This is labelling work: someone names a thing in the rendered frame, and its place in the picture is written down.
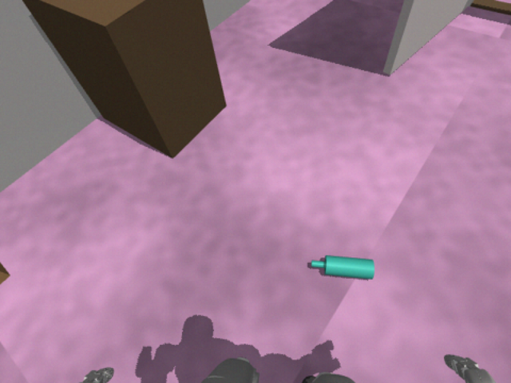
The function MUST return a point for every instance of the right robot hand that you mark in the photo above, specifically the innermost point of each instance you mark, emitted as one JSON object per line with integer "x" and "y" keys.
{"x": 468, "y": 369}

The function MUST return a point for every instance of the left robot hand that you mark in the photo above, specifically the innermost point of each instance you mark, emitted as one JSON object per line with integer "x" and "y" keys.
{"x": 100, "y": 376}

